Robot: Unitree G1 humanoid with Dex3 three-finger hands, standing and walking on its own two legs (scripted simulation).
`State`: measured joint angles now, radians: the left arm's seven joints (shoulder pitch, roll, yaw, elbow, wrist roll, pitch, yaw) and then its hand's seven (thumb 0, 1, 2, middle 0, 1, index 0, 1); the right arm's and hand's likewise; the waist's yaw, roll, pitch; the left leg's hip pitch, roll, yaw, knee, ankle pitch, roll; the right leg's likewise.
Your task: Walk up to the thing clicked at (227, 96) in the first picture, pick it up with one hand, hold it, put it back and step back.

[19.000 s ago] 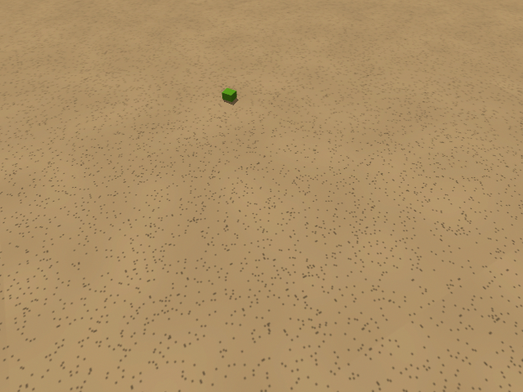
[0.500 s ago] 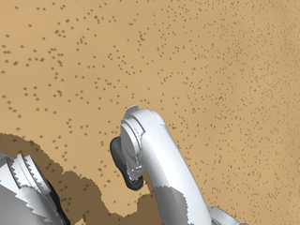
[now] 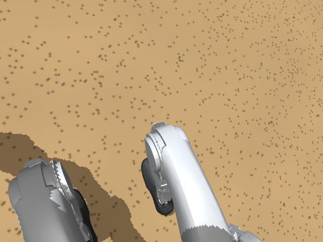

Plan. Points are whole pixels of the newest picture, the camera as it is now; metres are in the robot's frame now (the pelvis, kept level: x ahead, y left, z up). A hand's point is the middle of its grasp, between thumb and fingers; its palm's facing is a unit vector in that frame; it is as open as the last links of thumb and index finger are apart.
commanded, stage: lift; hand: left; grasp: from above
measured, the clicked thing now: out of the picture +0.45 +0.35 -0.21
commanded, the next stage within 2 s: hold in 1.68 s
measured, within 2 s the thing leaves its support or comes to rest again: neither
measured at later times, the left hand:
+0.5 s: hand out of the picture +0.41 +0.34 -0.05, palm faces -0.05 -0.42 -0.91, open 10.0 cm
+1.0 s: hand out of the picture +0.36 +0.29 +0.15, palm faces -0.08 -0.42 -0.90, open 10.1 cm
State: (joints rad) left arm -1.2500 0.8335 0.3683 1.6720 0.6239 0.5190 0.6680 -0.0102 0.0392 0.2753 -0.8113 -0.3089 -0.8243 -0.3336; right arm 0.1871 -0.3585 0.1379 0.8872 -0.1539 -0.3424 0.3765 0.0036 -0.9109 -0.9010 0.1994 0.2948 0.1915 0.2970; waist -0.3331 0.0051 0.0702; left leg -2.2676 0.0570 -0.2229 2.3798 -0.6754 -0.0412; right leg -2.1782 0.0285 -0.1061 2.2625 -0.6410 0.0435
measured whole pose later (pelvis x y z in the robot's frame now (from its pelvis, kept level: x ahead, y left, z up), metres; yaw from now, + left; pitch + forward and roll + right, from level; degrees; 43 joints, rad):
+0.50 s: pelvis +0.00 +0.00 +0.05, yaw +5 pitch +35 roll -4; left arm -1.06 0.57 0.30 1.46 0.59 0.59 0.54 0.00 0.06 0.29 -0.74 -0.41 -0.76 -0.41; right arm 0.16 -0.32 -0.02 0.93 -0.08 -0.25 0.28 0.01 -0.91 -0.91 0.20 0.30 0.19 0.30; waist -0.19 0.07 -0.16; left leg -2.13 0.07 -0.11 2.17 -0.66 -0.03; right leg -2.09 0.01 -0.03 2.13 -0.65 0.03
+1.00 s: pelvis +0.03 -0.02 +0.23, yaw +8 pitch +27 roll -1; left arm -0.78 0.31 0.10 1.16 0.49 0.78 0.51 -0.01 0.03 0.40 -0.71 -0.46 -0.73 -0.46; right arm 0.14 -0.30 0.01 0.90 0.00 -0.21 0.09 0.01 -0.91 -0.90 0.20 0.30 0.19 0.30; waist -0.11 0.05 -0.24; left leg -1.50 0.09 -0.05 1.59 -0.58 -0.06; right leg -1.48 0.01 -0.03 1.58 -0.58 -0.01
